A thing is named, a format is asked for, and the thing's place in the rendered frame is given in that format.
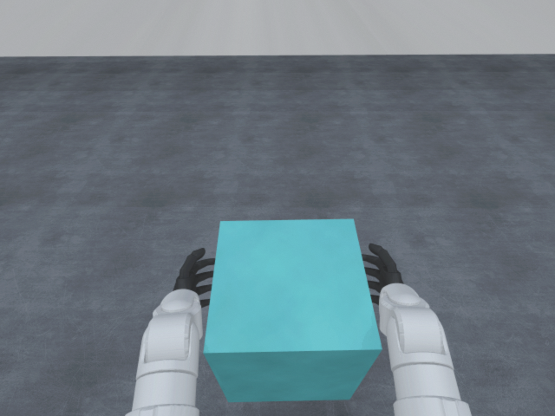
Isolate left robot forearm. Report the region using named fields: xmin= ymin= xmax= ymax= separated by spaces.
xmin=125 ymin=289 xmax=203 ymax=416

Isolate carton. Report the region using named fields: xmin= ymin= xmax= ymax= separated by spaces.
xmin=203 ymin=219 xmax=382 ymax=402

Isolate right robot forearm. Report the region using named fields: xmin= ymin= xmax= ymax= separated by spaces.
xmin=379 ymin=283 xmax=472 ymax=416

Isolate robot left hand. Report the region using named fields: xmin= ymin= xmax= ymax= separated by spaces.
xmin=173 ymin=248 xmax=215 ymax=308

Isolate robot right hand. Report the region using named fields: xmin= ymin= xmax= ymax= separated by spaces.
xmin=362 ymin=244 xmax=404 ymax=305

